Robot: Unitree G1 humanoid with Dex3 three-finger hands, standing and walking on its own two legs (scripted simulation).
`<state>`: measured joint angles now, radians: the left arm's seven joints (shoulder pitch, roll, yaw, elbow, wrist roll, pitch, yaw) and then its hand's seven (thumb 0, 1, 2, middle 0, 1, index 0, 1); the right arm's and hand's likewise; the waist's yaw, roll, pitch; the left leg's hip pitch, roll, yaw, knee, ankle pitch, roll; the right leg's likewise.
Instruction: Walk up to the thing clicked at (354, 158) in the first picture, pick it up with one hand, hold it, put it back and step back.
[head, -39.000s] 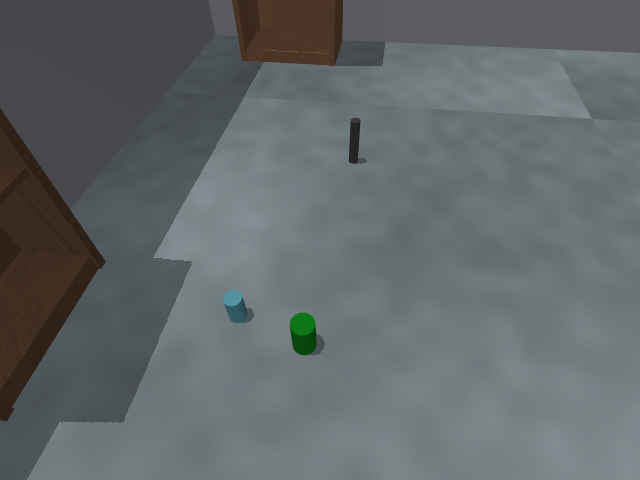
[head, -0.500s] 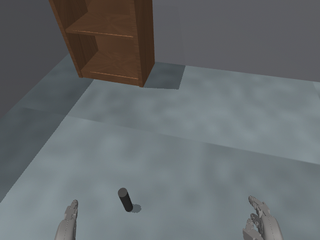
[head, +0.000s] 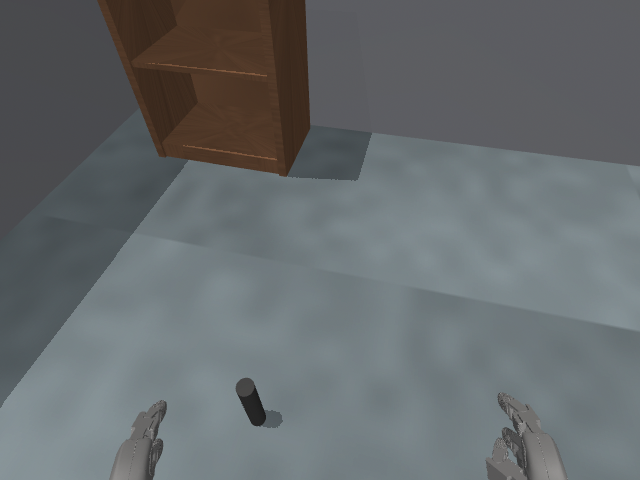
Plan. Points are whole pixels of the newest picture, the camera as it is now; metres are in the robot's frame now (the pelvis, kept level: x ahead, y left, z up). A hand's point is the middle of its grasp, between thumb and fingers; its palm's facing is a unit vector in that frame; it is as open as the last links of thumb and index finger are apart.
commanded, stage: stand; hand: left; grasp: from the side
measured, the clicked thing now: (252, 403) +0.43 +0.21 -0.61
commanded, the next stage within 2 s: none
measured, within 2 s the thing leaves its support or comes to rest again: neither
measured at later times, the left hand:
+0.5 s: hand out of the picture +0.06 +0.26 -0.11, palm faces +0.00 -0.93 -0.36, open 7.5 cm
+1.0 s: hand out of the picture +0.03 +0.26 -0.10, palm faces +0.00 -0.94 -0.35, open 7.4 cm
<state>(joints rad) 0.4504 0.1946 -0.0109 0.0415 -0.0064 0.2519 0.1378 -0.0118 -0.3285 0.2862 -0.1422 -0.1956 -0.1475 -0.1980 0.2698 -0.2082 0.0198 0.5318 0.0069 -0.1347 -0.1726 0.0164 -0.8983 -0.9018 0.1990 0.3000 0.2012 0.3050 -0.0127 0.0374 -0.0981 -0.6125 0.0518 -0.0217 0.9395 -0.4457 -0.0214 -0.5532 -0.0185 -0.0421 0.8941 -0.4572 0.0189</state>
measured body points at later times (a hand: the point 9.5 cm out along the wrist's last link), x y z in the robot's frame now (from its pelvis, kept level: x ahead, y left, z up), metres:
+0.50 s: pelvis +0.00 +0.01 +0.04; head +0.00 +0.01 +0.49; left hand +0.06 +0.31 -0.09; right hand +0.07 -0.28 -0.09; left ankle +0.02 +0.13 -0.69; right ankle +0.00 -0.13 -0.69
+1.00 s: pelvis -0.02 +0.01 +0.05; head -0.03 +0.01 +0.50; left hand +0.03 +0.31 -0.08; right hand +0.06 -0.28 -0.09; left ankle +0.02 +0.13 -0.69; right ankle +0.00 -0.13 -0.69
